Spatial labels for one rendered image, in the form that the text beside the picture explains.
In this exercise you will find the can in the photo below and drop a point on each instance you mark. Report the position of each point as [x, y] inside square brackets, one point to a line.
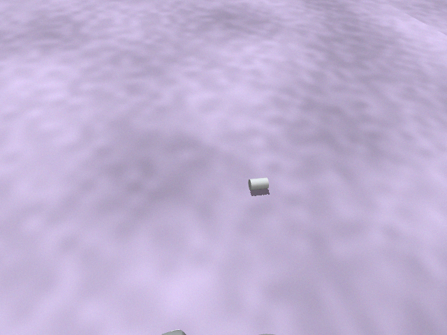
[259, 183]

